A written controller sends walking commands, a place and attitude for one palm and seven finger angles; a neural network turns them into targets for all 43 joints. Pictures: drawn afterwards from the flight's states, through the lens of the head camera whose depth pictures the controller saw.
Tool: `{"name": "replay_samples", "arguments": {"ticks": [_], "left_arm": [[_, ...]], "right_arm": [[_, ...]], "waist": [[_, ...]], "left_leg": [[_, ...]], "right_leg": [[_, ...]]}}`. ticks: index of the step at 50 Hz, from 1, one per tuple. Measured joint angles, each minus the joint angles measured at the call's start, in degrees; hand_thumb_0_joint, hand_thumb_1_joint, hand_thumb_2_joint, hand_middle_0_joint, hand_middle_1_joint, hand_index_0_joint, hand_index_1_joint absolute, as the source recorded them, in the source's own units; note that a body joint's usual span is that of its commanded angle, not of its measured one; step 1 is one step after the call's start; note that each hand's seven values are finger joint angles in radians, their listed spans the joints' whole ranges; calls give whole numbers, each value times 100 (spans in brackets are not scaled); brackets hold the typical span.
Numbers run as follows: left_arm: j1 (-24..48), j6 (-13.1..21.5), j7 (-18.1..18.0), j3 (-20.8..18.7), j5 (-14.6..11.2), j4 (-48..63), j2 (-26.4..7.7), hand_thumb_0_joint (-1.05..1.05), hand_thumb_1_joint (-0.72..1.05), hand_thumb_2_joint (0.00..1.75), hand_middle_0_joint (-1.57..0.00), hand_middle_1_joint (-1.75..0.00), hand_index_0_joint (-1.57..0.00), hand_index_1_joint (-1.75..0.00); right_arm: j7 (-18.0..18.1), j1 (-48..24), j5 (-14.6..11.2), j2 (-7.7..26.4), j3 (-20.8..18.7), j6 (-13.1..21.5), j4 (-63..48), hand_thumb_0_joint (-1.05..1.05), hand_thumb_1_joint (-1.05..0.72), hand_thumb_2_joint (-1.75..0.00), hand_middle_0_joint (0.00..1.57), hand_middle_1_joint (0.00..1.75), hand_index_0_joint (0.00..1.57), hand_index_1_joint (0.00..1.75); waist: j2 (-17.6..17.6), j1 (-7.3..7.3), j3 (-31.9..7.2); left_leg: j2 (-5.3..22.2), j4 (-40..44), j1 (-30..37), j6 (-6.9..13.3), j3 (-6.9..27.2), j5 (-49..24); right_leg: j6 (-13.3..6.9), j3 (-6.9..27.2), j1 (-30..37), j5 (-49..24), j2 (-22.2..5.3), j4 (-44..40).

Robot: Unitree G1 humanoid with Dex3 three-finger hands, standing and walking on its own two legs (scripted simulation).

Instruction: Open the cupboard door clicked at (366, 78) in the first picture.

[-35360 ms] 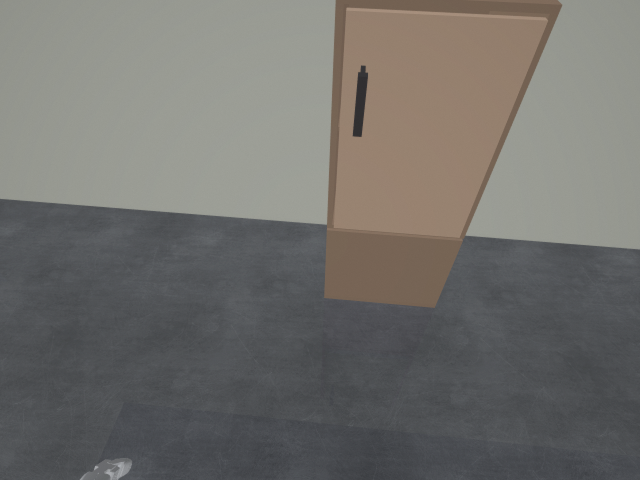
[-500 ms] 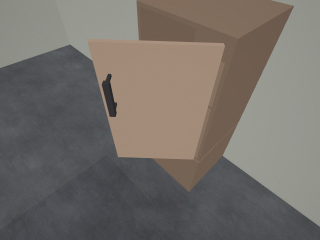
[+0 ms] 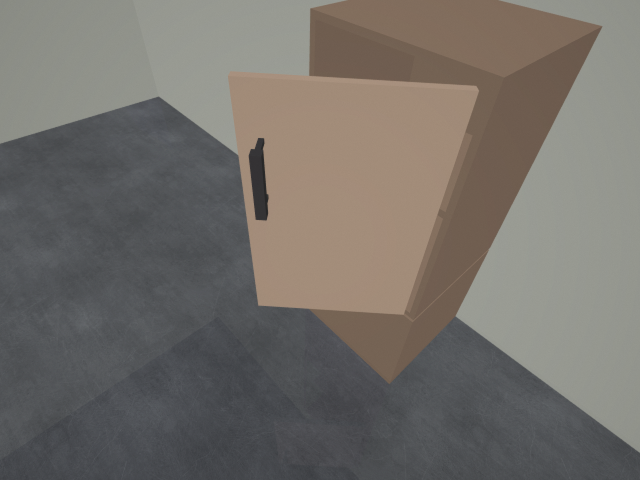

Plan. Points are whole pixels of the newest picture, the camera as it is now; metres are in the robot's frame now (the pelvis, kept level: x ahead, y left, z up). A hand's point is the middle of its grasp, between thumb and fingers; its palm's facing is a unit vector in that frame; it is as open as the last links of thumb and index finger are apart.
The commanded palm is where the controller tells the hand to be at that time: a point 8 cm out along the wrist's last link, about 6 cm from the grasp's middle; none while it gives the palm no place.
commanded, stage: shuffle to correct the standing spot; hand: left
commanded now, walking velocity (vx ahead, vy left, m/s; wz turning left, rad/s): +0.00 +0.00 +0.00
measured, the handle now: (261, 180) +0.58 +0.15 +0.07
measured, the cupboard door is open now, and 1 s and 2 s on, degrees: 44 44 44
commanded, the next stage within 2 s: come to a stop and stand still in 0.28 s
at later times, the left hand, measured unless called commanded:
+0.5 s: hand out of the picture +0.01 +0.11 -0.18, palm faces +0.06 -0.99 -0.14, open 7.3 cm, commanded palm none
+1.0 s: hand out of the picture +0.07 +0.16 -0.17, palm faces +0.03 -0.98 -0.21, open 7.3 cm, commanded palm none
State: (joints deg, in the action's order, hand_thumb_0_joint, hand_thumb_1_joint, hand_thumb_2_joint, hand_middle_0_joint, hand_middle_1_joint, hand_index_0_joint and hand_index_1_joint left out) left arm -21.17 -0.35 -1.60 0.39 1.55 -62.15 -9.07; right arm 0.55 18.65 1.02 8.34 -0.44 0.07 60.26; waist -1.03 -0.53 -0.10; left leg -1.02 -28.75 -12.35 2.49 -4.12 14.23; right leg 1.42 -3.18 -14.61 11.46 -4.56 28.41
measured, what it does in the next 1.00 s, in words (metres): stands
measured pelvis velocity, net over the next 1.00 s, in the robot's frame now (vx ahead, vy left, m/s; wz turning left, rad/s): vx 0.02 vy -0.02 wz -0.01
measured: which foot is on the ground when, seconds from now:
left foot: down 0.00-1.00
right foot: down 0.00-1.00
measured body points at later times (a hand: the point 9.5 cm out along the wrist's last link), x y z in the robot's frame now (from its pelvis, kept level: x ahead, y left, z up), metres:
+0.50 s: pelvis +0.05 -0.04 -0.01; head +0.06 -0.04 +0.44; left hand +0.01 +0.16 -0.17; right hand +0.03 -0.27 -0.16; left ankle +0.02 +0.08 -0.73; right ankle +0.04 -0.15 -0.74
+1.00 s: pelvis +0.02 -0.02 +0.00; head +0.02 -0.02 +0.45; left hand +0.06 +0.21 -0.15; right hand +0.07 -0.25 -0.15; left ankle +0.02 +0.08 -0.74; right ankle +0.04 -0.15 -0.74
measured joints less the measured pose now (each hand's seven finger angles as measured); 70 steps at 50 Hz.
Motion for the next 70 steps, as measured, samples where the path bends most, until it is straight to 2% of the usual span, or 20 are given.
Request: {"name": "replay_samples", "arguments": {"ticks": [6, 13, 20, 25, 27, 29, 39, 45, 54, 64, 68, 70], "left_arm": [[-94, 18, -1, 2, -19, -39, 30, 0, 91, 90, -20, -30, -20, -30], [-163, -35, 59, -55, 23, -19, 110, 0, 91, 90, -20, -30, -20, -30], [-197, -39, 152, -147, 32, 108, 180, 0, 91, 90, -20, -30, -20, -30], [-96, 139, 78, -126, -32, 108, 263, 0, 91, 90, -20, -30, -20, -30], [-9, 195, 45, -75, -63, 39, 286, 0, 91, 90, -20, -30, -20, -30], [100, 179, -5, -30, -58, 8, 291, 0, 91, 90, -20, -30, -20, -30], [513, 13, -82, -155, -65, 270, -17, 2, 93, 90, -20, -30, -20, -30], [736, -64, -62, -172, -55, 434, -133, 1, 92, 90, -20, -30, -20, -30], [694, -50, -7, -114, -35, 446, -92, 0, 92, 90, -20, -30, -20, -30], [301, 6, 15, -49, -58, 152, 0, 0, 92, 90, -20, -30, -20, -30], [207, 88, -56, 42, -52, 18, 95, 0, 91, 90, -20, -30, -20, -30], [169, 129, -60, 82, -49, -39, 136, 0, 91, 90, -20, -30, -20, -30]], "right_arm": [[-6, 64, -11, -53, 19, 15, 73, 1, -91, -90, 20, 30, 20, 30], [18, 127, 35, -112, -25, -28, 141, 1, -90, -90, 20, 30, 20, 30], [88, 142, 51, -67, -120, -8, 134, 1, -90, -90, 20, 30, 20, 30], [129, 38, 11, -3, -91, 55, 158, 1, -91, -90, 20, 30, 20, 30], [139, -62, -27, -25, -64, 103, 210, 1, -91, -90, 20, 30, 20, 30], [153, -166, -66, -65, -46, 138, 219, 1, -91, -90, 20, 30, 20, 30], [176, -712, -74, 18, -135, 4, -42, 1, -92, -90, 20, 30, 20, 30], [125, -788, -34, 57, -125, -7, -75, 1, -93, -90, 20, 30, 20, 30], [23, -531, 4, 110, -62, -23, 8, 1, -93, -90, 20, 30, 20, 30], [-9, -128, -15, -34, 30, -5, 275, 1, -91, -90, 20, 30, 20, 30], [-30, -76, -40, -60, 65, -18, 273, 1, -91, -90, 20, 30, 20, 30], [-22, -83, -29, -44, 50, 24, 170, 1, -91, -90, 20, 30, 20, 30]], "waist": [[42, 8, 4], [46, 53, -23], [52, 59, -11], [85, 64, 51], [20, 68, 83], [-60, 50, 108], [-68, -25, 393], [-17, -27, 348], [11, 12, 180], [-14, 36, 186], [51, 23, 261], [87, 82, 307]], "left_leg": [[0, 58, -6, -14, -3, -31], [89, -41, -52, -72, 32, 104], [278, -305, -110, -228, 74, 405], [392, -570, -219, -176, 196, 577], [394, -386, -75, -332, 207, 569], [361, -207, 49, -402, 187, 505], [243, -291, 51, -286, 43, 475], [191, -210, 47, -196, -4, 308], [106, 184, 72, -132, -3, -39], [101, 367, 97, -135, 24, -162], [175, 114, -34, -158, 29, -48], [166, -70, -114, -138, 28, 48]], "right_leg": [[27, 10, -21, -32, 6, -37], [-118, 56, -122, 375, 139, 205], [-204, 42, -186, 433, 326, 417], [-317, -119, -92, 613, 472, 405], [-322, -135, 1, 621, 473, 335], [-303, -117, 71, 609, 444, 270], [-212, 15, -20, 611, 318, 482], [-144, 61, -6, 404, 275, 344], [-91, 56, 42, 50, 211, -70], [-91, 26, 94, -79, 216, -287], [-90, 16, 52, -69, 276, -235], [-80, 21, -20, 1, 257, -68]]}}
